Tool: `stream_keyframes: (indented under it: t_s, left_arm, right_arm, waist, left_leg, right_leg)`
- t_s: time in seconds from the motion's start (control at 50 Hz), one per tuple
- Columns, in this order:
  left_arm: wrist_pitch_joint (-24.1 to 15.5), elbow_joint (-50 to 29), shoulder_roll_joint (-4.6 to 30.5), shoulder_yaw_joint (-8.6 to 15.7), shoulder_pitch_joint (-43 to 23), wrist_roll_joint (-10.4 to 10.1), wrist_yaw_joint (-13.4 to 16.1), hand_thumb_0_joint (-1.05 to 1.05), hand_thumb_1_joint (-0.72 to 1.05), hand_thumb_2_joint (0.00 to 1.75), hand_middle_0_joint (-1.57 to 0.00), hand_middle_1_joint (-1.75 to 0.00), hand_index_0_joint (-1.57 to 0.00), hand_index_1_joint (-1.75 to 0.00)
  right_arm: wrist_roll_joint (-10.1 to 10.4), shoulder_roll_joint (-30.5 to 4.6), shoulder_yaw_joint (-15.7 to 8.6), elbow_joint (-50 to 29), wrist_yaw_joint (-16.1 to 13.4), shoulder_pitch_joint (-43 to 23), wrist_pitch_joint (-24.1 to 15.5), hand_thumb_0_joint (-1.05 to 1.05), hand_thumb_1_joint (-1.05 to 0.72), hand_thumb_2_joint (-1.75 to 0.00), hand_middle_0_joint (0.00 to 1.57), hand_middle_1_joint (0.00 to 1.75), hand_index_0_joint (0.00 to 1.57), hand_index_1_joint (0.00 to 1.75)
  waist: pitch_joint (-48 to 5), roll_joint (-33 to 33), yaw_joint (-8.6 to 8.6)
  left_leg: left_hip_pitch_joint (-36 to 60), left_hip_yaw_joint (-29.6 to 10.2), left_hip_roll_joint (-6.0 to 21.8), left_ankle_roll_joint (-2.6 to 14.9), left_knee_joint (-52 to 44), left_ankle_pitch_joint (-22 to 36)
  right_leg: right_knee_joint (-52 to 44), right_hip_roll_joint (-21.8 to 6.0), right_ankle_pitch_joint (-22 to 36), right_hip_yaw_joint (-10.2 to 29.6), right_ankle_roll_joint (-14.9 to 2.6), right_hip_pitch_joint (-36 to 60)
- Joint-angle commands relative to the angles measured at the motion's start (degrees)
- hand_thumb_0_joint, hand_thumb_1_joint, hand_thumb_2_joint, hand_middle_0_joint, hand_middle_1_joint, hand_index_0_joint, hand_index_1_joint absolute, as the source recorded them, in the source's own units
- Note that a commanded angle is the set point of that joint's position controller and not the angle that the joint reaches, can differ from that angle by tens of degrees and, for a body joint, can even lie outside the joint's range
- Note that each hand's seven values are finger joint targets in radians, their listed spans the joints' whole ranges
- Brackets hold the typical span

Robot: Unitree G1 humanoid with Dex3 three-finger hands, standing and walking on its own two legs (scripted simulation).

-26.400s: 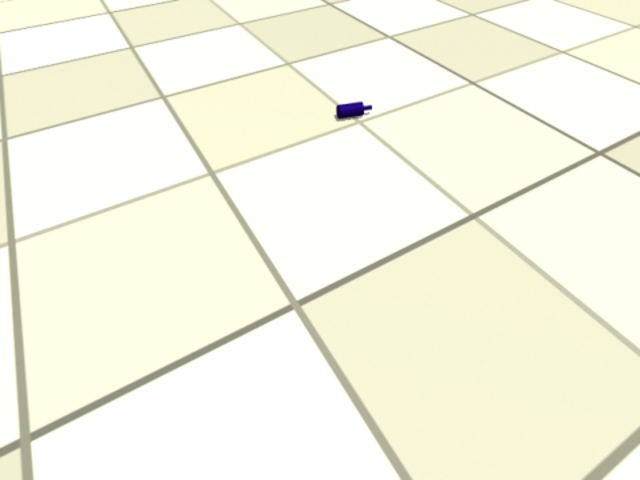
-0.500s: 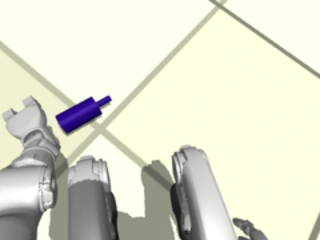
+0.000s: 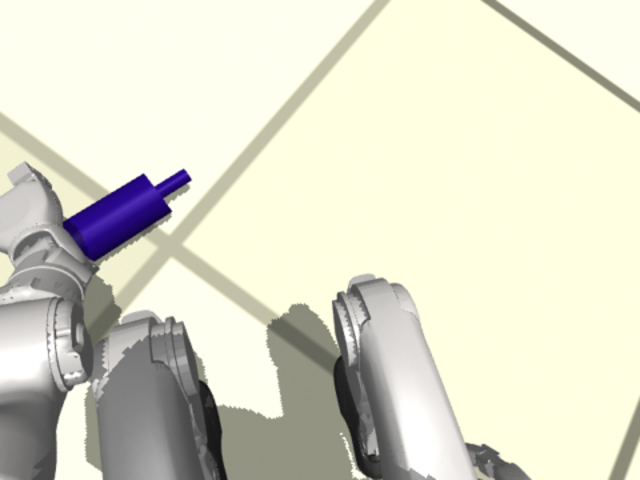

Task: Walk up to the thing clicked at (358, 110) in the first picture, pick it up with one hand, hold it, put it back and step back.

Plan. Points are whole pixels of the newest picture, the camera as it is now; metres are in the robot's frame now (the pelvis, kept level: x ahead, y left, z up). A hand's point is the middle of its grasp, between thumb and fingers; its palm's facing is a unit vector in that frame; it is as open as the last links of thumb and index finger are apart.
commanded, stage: rise first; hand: left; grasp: from above
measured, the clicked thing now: (135, 206) +0.52 +0.23 -0.29
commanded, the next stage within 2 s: approach in 1.86 s
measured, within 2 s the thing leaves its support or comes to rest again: neither
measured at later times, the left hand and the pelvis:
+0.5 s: hand (64, 231) +0.45 +0.29 -0.18, palm faces -0.31 -0.28 -0.91, open 14.0 cm; pelvis +0.00 +0.00 -0.01, yaw -2 degrees
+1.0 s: hand (67, 220) +0.47 +0.29 -0.19, palm faces -0.31 -0.28 -0.91, open 13.7 cm; pelvis +0.00 +0.00 -0.02, yaw -3 degrees
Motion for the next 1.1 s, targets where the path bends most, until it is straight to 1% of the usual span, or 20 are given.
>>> stream_keyframes:
  t_s: [0.0, 0.16, 0.3, 0.32, 0.34, 0.42, 0.44, 0.46, 0.48, 0.5, 0.52, 0.54, 0.6, 0.7, 0.76, 0.9, 1.02, 1.04, 1.06, 1.08]
  left_arm:
    - [0.1, -7.6, 14.8, -0.8, -18.5, 0.2, 2.2, 0.0, -0.51, 0.94, -0.1, -1.06, -0.12, -1.04]
    - [-0.8, -7.0, 15.6, -0.7, -18.5, 0.6, 1.9, 0.0, -0.54, 0.95, -0.09, -1.07, -0.11, -1.06]
    - [-1.3, -5.7, 17.5, -0.3, -19.3, 1.0, 2.7, 0.0, -0.53, 0.95, -0.1, -1.05, -0.11, -1.04]
    - [-1.3, -5.6, 17.4, -0.4, -19.0, 0.9, 2.7, 0.0, -0.54, 0.96, -0.1, -1.05, -0.1, -1.05]
    - [-1.3, -6.0, 17.4, -0.6, -19.3, 1.3, 2.6, 0.0, -0.61, 1.03, -0.11, -1.0, -0.08, -1.03]
    - [-1.0, -5.9, 17.2, -0.3, -19.8, 1.2, 3.1, 0.0, -0.52, 0.95, -0.14, -0.99, -0.13, -1.0]
    - [-0.8, -5.3, 17.8, -0.3, -18.9, 1.0, 3.1, 0.0, -0.54, 0.95, -0.13, -1.01, -0.12, -1.02]
    - [-0.5, -4.9, 17.2, -0.4, -19.6, 1.2, 3.1, 0.0, -0.53, 0.96, -0.14, -0.99, -0.13, -1.0]
    - [-0.6, -5.1, 17.1, -0.9, -19.6, 1.1, 3.1, 0.0, -0.54, 0.95, -0.13, -1.01, -0.12, -1.01]
    - [-0.7, -4.6, 17.6, -0.5, -20.2, 0.7, 3.1, 0.0, -0.53, 0.95, -0.14, -0.99, -0.13, -1.0]
    - [-0.6, -4.9, 17.7, -0.5, -19.7, 0.7, 3.0, 0.0, -0.53, 0.95, -0.14, -0.99, -0.13, -1.0]
    - [-0.7, -5.0, 18.1, -1.3, -20.3, 1.0, 2.6, 0.0, -0.52, 0.94, -0.15, -0.99, -0.14, -0.99]
    - [-0.9, -4.6, 18.4, -0.9, -19.2, 1.0, 2.4, 0.0, -0.5, 0.92, -0.16, -0.97, -0.16, -0.98]
    - [-0.6, -4.4, 18.8, -0.6, -20.5, 1.1, 2.8, 0.0, -0.51, 0.93, -0.16, -0.97, -0.15, -0.98]
    - [-0.7, -4.6, 20.5, 0.2, -21.7, 1.2, 2.8, 0.0, -0.51, 0.93, -0.16, -0.96, -0.15, -0.97]
    - [-0.5, -4.0, 21.4, -0.6, -22.5, 1.0, 2.3, 0.0, -0.48, 0.91, -0.19, -0.94, -0.18, -0.95]
    - [-0.1, -4.1, 22.3, 0.1, -21.3, 1.3, 2.4, 0.0, -0.48, 0.9, -0.19, -0.93, -0.18, -0.95]
    - [0.0, -5.1, 22.1, 0.1, -22.1, 1.2, 2.3, 0.0, -0.47, 0.9, -0.21, -0.92, -0.19, -0.93]
    - [0.1, -5.0, 21.9, -0.7, -21.9, 1.1, 1.9, 0.0, -0.47, 0.9, -0.2, -0.93, -0.19, -0.94]
    - [0.3, -5.4, 22.2, 0.1, -21.7, 1.0, 2.0, 0.0, -0.47, 0.9, -0.2, -0.93, -0.19, -0.94]
  right_arm:
    - [0.3, -12.6, -3.0, -0.6, 0.5, 12.8, -0.6, 0.0, -0.9, -0.9, 0.2, 0.3, 0.2, 0.3]
    - [0.5, -13.2, -2.2, -1.2, 1.2, 12.7, -0.2, 0.0, -0.9, -0.9, 0.2, 0.3, 0.2, 0.3]
    - [0.0, -14.1, -1.5, -1.4, 1.4, 12.5, -0.2, 0.0, -0.9, -0.9, 0.2, 0.3, 0.2, 0.3]
    - [0.1, -14.1, -1.5, -1.5, 1.4, 12.4, -0.2, 0.0, -0.9, -0.9, 0.2, 0.3, 0.2, 0.3]
    - [0.0, -14.2, -1.5, -1.4, 1.5, 12.8, -0.2, 0.0, -0.91, -0.91, 0.2, 0.3, 0.2, 0.3]
    - [0.0, -14.7, -1.3, -1.8, 1.7, 12.9, -0.1, 0.0, -0.9, -0.9, 0.2, 0.3, 0.2, 0.3]
    - [0.1, -14.6, -1.3, -1.8, 1.8, 12.1, 0.0, 0.0, -0.91, -0.9, 0.2, 0.3, 0.2, 0.3]
    - [0.0, -14.9, -1.2, -1.8, 1.8, 12.8, -0.1, 0.0, -0.9, -0.9, 0.2, 0.3, 0.2, 0.3]
    - [0.0, -14.6, -1.2, -1.8, 1.9, 12.4, 0.0, 0.0, -0.91, -0.9, 0.2, 0.3, 0.2, 0.3]
    - [0.0, -14.8, -1.0, -1.9, 1.9, 12.6, 0.0, 0.0, -0.91, -0.9, 0.2, 0.3, 0.2, 0.3]
    - [0.1, -14.9, -1.2, -1.8, 1.8, 12.6, 0.0, 0.0, -0.9, -0.9, 0.2, 0.3, 0.2, 0.3]
    - [-0.1, -14.5, -0.7, -1.7, 2.0, 12.6, 0.0, 0.0, -0.91, -0.9, 0.2, 0.3, 0.2, 0.3]
    - [0.1, -14.9, -0.8, -1.8, 2.0, 12.9, -0.1, 0.0, -0.91, -0.9, 0.2, 0.3, 0.2, 0.3]
    - [-0.1, -15.5, -0.4, -2.3, 2.2, 13.0, -0.1, 0.0, -0.9, -0.9, 0.2, 0.3, 0.2, 0.3]
    - [-0.3, -15.7, 0.0, -2.3, 2.4, 13.6, -0.2, 0.0, -0.9, -0.9, 0.2, 0.3, 0.2, 0.3]
    - [-0.5, -15.9, 0.5, -2.5, 2.6, 13.4, -0.5, 0.0, -0.9, -0.9, 0.2, 0.3, 0.2, 0.3]
    - [-0.3, -16.1, 0.5, -2.7, 2.8, 12.8, -0.7, 0.0, -0.91, -0.9, 0.2, 0.3, 0.2, 0.3]
    - [-0.3, -16.0, 0.6, -2.8, 2.9, 13.5, -0.7, 0.0, -0.91, -0.9, 0.2, 0.3, 0.2, 0.3]
    - [-0.3, -15.9, 0.5, -2.8, 3.0, 13.2, -0.7, 0.0, -0.91, -0.9, 0.2, 0.3, 0.2, 0.3]
    - [-0.3, -16.1, 0.5, -2.8, 3.1, 13.6, -0.6, 0.0, -0.91, -0.9, 0.2, 0.3, 0.2, 0.3]
  waist:
    - [-38.2, 11.6, -1.23]
    - [-38.0, 13.1, -1.23]
    - [-36.3, 11.7, -2.35]
    - [-36.3, 12.1, -1.96]
    - [-36.3, 13.6, -2.61]
    - [-36.8, 14.8, -2.85]
    - [-36.2, 15.2, -2.07]
    - [-35.8, 14.5, -3.1]
    - [-36.3, 15.3, -2.56]
    - [-35.9, 14.1, -3.22]
    - [-35.6, 13.8, -2.73]
    - [-35.1, 14.3, -3.39]
    - [-35.8, 14.4, -2.97]
    - [-35.4, 14.5, -3.82]
    - [-35.2, 14.7, -3.93]
    - [-34.4, 15.4, -4.55]
    - [-35.2, 16.6, -3.65]
    - [-35.4, 16.4, -4.39]
    - [-35.0, 16.2, -4.21]
    - [-35.9, 16.0, -4.06]
  left_leg:
    - [27.0, 7.6, -0.9, 4.23, -10.6, 7.4]
    - [27.1, 6.8, -0.8, 3.91, -10.1, 7.2]
    - [24.4, 6.5, -0.8, 4.28, -8.6, 6.5]
    - [24.7, 6.5, -0.8, 4.18, -8.9, 6.3]
    - [25.8, 6.5, -0.8, 4.05, -9.0, 6.8]
    - [27.4, 6.0, -0.7, 3.73, -9.3, 7.3]
    - [26.6, 6.1, -0.6, 3.74, -9.4, 7.0]
    - [26.9, 5.8, -0.6, 3.75, -9.3, 6.8]
    - [26.0, 6.1, -0.7, 3.72, -9.3, 6.6]
    - [25.2, 5.9, -0.7, 3.9, -8.9, 6.2]
    - [25.2, 5.9, -0.7, 3.93, -8.9, 6.0]
    - [24.4, 6.0, -0.8, 4.02, -8.6, 6.2]
    - [25.5, 5.7, -0.8, 3.8, -8.9, 6.5]
    - [25.8, 5.5, -0.6, 3.92, -8.2, 7.5]
    - [25.2, 5.5, -0.6, 3.97, -8.1, 7.1]
    - [24.0, 5.4, -0.7, 4.1, -7.6, 6.5]
    - [25.1, 5.1, -0.5, 3.83, -7.8, 6.9]
    - [25.7, 5.2, -0.5, 3.88, -7.7, 7.4]
    - [25.1, 5.2, -0.5, 3.93, -7.6, 7.1]
    - [24.7, 5.5, -0.5, 3.97, -7.4, 7.7]
  right_leg:
    - [-16.2, 0.8, 12.3, -6.6, -4.0, 20.6]
    - [-14.6, 1.5, 12.3, -7.6, -4.32, 20.1]
    - [-14.5, 1.7, 12.1, -7.8, -3.85, 19.9]
    - [-14.5, 1.8, 11.8, -7.8, -3.91, 19.9]
    - [-14.2, 1.6, 12.3, -7.9, -4.02, 19.7]
    - [-13.4, 1.7, 12.8, -8.6, -4.23, 18.8]
    - [-13.5, 1.9, 12.5, -8.5, -4.27, 18.4]
    - [-13.2, 1.7, 12.3, -8.8, -4.28, 17.7]
    - [-13.5, 2.0, 12.2, -8.5, -4.24, 18.6]
    - [-13.6, 2.0, 11.9, -8.6, -4.14, 18.9]
    - [-13.8, 1.9, 11.6, -8.5, -4.1, 18.4]
    - [-13.8, 2.0, 11.9, -8.3, -4.02, 19.1]
    - [-13.3, 2.1, 12.0, -8.7, -4.17, 19.1]
    - [-13.1, 2.1, 13.3, -9.0, -4.03, 18.7]
    - [-13.3, 2.1, 12.9, -9.0, -4.0, 19.2]
    - [-13.2, 2.3, 12.3, -8.9, -3.87, 19.5]
    - [-12.6, 2.5, 12.7, -9.4, -4.04, 18.8]
    - [-12.8, 2.4, 13.3, -9.4, -3.99, 19.6]
    - [-12.9, 2.5, 13.1, -9.2, -3.96, 19.5]
    - [-13.2, 2.6, 13.8, -9.0, -3.83, 21.0]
